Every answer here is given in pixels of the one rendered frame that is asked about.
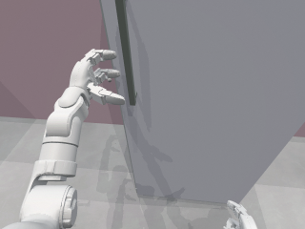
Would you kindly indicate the left robot upper arm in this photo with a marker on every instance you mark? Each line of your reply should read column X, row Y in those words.
column 48, row 207

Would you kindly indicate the robot right hand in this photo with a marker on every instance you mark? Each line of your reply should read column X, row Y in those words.
column 245, row 221

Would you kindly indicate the robot left hand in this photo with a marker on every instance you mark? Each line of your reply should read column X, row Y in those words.
column 82, row 76

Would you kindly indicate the fridge door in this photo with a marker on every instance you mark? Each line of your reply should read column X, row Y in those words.
column 220, row 92

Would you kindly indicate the handle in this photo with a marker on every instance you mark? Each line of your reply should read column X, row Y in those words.
column 126, row 48

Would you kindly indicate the robot left forearm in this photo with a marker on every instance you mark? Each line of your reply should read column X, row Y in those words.
column 61, row 140

